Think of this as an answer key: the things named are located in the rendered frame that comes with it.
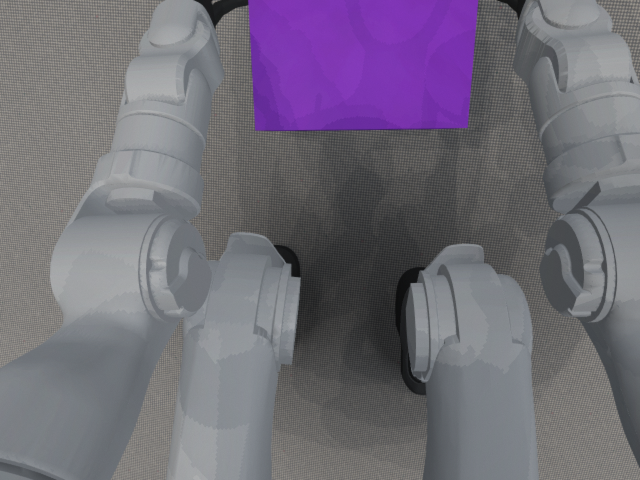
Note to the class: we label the robot left hand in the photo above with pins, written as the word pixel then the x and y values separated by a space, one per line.
pixel 220 8

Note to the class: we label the robot right upper arm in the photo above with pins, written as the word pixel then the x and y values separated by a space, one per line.
pixel 591 270

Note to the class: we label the robot right shin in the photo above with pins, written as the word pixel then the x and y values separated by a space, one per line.
pixel 517 306

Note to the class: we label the carton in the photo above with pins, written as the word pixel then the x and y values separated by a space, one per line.
pixel 325 65

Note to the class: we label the left robot forearm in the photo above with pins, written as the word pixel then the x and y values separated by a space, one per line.
pixel 162 124

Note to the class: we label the robot right hand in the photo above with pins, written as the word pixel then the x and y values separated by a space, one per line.
pixel 516 5

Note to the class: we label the right robot forearm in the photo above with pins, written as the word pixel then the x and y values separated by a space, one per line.
pixel 585 98

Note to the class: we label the robot left upper arm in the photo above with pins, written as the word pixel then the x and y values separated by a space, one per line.
pixel 68 408

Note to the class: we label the left robot foot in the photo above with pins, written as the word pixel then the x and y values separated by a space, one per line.
pixel 290 257

